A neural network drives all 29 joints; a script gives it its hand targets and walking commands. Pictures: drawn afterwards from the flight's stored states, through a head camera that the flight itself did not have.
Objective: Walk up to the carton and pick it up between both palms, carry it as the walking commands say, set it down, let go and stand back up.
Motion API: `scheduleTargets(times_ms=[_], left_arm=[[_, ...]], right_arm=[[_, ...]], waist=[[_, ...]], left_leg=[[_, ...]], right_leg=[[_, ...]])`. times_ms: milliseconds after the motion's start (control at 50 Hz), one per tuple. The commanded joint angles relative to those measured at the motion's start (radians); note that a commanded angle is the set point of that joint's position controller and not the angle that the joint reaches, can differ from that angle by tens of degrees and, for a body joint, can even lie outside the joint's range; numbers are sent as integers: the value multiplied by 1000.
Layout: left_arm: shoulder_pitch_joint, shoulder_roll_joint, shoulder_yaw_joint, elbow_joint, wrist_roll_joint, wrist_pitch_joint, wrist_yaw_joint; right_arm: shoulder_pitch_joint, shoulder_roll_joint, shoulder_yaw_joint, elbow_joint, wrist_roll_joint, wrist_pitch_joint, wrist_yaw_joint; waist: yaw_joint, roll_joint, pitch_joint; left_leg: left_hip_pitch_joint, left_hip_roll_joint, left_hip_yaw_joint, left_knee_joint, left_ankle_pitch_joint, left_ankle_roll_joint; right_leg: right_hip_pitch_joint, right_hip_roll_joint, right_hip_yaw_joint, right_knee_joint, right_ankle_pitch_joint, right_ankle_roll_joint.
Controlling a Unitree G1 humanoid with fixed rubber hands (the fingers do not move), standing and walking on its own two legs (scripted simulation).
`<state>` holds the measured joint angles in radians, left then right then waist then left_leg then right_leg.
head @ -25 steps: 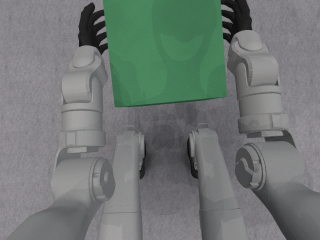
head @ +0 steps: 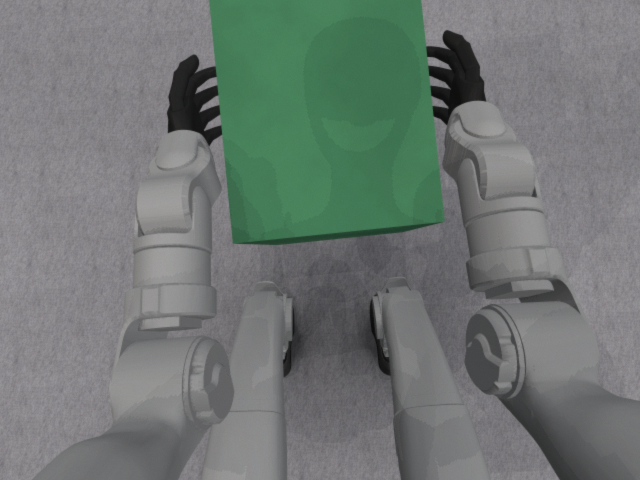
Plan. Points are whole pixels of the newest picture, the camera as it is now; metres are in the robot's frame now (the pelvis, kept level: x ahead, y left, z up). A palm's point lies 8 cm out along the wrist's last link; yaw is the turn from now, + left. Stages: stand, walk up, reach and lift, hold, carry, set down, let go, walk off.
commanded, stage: reach and lift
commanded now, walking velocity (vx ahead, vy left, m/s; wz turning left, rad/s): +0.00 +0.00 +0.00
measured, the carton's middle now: (329, 143) +0.49 +0.01 -0.12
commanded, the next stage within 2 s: none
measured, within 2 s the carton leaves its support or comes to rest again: neither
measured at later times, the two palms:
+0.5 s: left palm (137, 102) +0.44 +0.15 +0.09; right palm (528, 57) +0.46 -0.14 +0.10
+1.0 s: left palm (104, 68) +0.43 +0.15 +0.15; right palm (593, 39) +0.44 -0.15 +0.15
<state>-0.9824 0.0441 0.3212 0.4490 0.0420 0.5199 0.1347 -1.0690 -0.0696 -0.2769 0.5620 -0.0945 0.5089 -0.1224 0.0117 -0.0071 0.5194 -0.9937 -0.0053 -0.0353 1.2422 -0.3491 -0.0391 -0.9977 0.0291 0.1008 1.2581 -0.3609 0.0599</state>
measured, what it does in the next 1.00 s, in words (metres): rises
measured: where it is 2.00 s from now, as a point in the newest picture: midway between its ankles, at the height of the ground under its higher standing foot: (333, 349)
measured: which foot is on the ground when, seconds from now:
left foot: down 0.00-1.00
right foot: down 0.00-1.00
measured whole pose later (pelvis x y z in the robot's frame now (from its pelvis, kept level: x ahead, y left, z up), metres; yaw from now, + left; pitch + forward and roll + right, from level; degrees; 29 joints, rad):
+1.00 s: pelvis +0.12 +0.00 +0.11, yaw +0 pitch +4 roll +1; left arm -0.38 -0.16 0.32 0.39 0.24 0.63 0.04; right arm -0.42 0.16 -0.30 0.44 -0.28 0.62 -0.05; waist 0.01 -0.01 -0.10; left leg -0.41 0.00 -0.04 0.60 -0.25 -0.04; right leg -0.43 0.01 0.10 0.64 -0.28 0.04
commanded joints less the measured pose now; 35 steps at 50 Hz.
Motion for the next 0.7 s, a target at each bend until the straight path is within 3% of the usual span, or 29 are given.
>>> scheduleTargets(times_ms=[0, 20, 80, 100, 120, 140, 160, 180, 200, 220, 240, 260, 280, 300, 360, 400, 420, 440, 460, 480, 500, 520, 540, 560, 580, 600, 620, 640, 680], left_arm=[[-963, -1132, -794, -359, -263, -41, -298], [-856, -1162, -774, -181, -242, -24, -313], [-761, -1165, -746, -148, -209, -30, -313], [-752, -1205, -783, -234, -223, -37, -313], [-776, -1158, -720, -151, -181, -45, -320], [-722, -1199, -733, -159, -179, -40, -325], [-675, -1219, -735, -131, -178, -32, -321], [-772, -1183, -682, -82, -140, -36, -311], [-763, -1222, -725, -139, -160, -49, -317], [-852, -1226, -793, -247, -201, -52, -318], [-787, -1199, -683, -78, -152, -44, -321], [-811, -1228, -718, -171, -173, -47, -328], [-740, -1210, -642, -32, -119, -35, -333], [-739, -1256, -660, -58, -135, -43, -338], [-712, -1249, -552, 74, -74, -39, -353], [-638, -1335, -505, 126, -68, -35, -363], [-516, -1337, -450, 221, -7, -27, -364], [-521, -1345, -449, 178, -5, -16, -358], [-431, -1332, -378, 249, 17, -15, -360], [-369, -1273, -248, 311, 88, 0, -359], [-350, -1246, -246, 294, 115, -4, -361], [-398, -1291, -300, 206, 93, -16, -363], [-420, -1287, -341, 163, 81, -22, -368], [-323, -1271, -352, 139, 64, -16, -368], [-352, -1245, -313, 162, 51, -4, -377], [-331, -1250, -373, 118, 69, -24, -372], [-447, -1305, -490, -13, -14, -42, -371], [-349, -1322, -507, -18, -26, -25, -379], [-277, -1321, -480, 19, 0, -8, -359]], right_arm=[[-804, 1231, 769, -359, 304, -37, 319], [-672, 1180, 653, -154, 237, -22, 324], [-572, 1237, 679, -138, 246, -29, 328], [-575, 1242, 717, -201, 250, -26, 334], [-558, 1234, 645, -92, 199, -27, 331], [-545, 1211, 642, -145, 182, -40, 332], [-630, 1194, 686, -247, 225, -47, 342], [-582, 1188, 559, -26, 165, -44, 353], [-649, 1221, 638, -143, 194, -64, 355], [-619, 1207, 648, -159, 200, -53, 360], [-600, 1181, 568, -44, 154, -48, 361], [-632, 1199, 586, -142, 167, -57, 368], [-532, 1207, 505, 52, 116, -39, 371], [-497, 1201, 511, 30, 110, -55, 376], [-455, 1295, 389, 189, 45, -44, 390], [-437, 1309, 369, 166, 40, -57, 391], [-402, 1301, 326, 169, 6, -62, 387], [-405, 1295, 321, 167, 18, -55, 390], [-321, 1348, 293, 221, -10, -36, 388], [-273, 1292, 192, 283, -55, -23, 385], [-238, 1284, 152, 287, -78, -30, 397], [-252, 1330, 196, 265, -53, -30, 393], [-154, 1356, 184, 288, -90, -24, 396], [-171, 1359, 265, 213, -27, -26, 397], [-159, 1308, 207, 268, -41, -18, 394], [-143, 1369, 292, 182, -19, -30, 395], [-166, 1324, 305, 125, 15, -49, 393], [-55, 1342, 332, 149, 2, -28, 390], [-60, 1332, 364, 122, 18, -10, 390]], waist=[[89, -61, -2561], [29, -42, -2336], [67, -25, -2186], [35, -43, -2354], [22, -72, -2132], [35, -23, -2207], [78, 2, -2268], [33, 17, -2028], [49, 25, -2151], [19, 23, -2201], [26, 10, -1934], [16, -19, -2126], [20, -3, -1870], [-16, 52, -1885], [-3, -38, -1569], [-6, 3, -1525], [26, 0, -1347], [15, 68, -1356], [62, -32, -1245], [55, 11, -1063], [50, -14, -1065], [54, 35, -1088], [11, -34, -1102], [74, -4, -1208], [24, -12, -1101], [67, -24, -1193], [1, 19, -1311], [0, -9, -1293], [25, 65, -1213]], left_leg=[[758, -144, 11, -237, 247, 4], [688, -124, 10, -271, 164, -8], [668, -125, 10, -293, 201, -4], [753, -135, 18, -304, 227, -8], [648, -121, 3, -339, 118, 16], [696, -131, 18, -311, 226, -12], [804, -126, 4, -363, 190, -1], [733, -104, -18, -376, 95, -10], [761, -114, -16, -373, 108, 2], [832, -113, -25, -401, 130, -10], [686, -108, -9, -395, 19, -4], [793, -111, -8, -409, 79, -12], [680, -99, -25, -468, -28, 16], [692, -99, -14, -447, -21, -13], [623, -100, -5, -506, -133, 11], [633, -105, 3, -527, -92, 24], [566, -104, 5, -516, -79, 21], [632, -93, -7, -544, -75, 14], [652, -104, 22, -551, -21, 26], [559, -100, 34, -588, -104, 25], [555, -98, 25, -604, -109, 26], [624, -97, 14, -634, -101, 31], [642, -99, 6, -641, -53, 30], [735, -98, 19, -625, 90, 29], [700, -89, 16, -640, 39, 33], [772, -101, 7, -624, 156, 39], [801, -93, -5, -619, 178, 11], [845, -107, 2, -647, 284, 13], [839, -90, -3, -648, 268, 14]], right_leg=[[704, 133, -67, -231, 207, -34], [582, 120, -74, -271, 138, -49], [608, 110, -52, -313, 184, -50], [708, 125, -71, -329, 218, -39], [589, 118, -78, -331, 117, -32], [645, 122, -73, -321, 224, -54], [671, 118, -67, -353, 165, -48], [478, 111, -80, -357, 55, -63], [571, 109, -64, -367, 82, -66], [592, 118, -64, -378, 106, -70], [511, 100, -62, -401, -17, -70], [629, 111, -57, -424, 53, -79], [543, 89, -59, -449, -58, -67], [536, 89, -63, -443, -41, -82], [457, 93, -85, -495, -142, -66], [545, 75, -58, -531, -102, -80], [472, 67, -69, -518, -90, -77], [498, 65, -71, -522, -59, -83], [482, 77, -66, -575, -78, -70], [465, 55, -67, -588, -142, -66], [469, 71, -80, -587, -116, -69], [521, 57, -51, -622, -122, -76], [527, 66, -61, -624, -68, -65], [602, 58, -56, -612, 61, -60], [559, 50, -54, -635, 4, -64], [583, 60, -47, -629, 115, -60], [666, 76, -53, -620, 170, -78], [698, 75, -67, -640, 271, -58], [654, 67, -69, -641, 242, -63]])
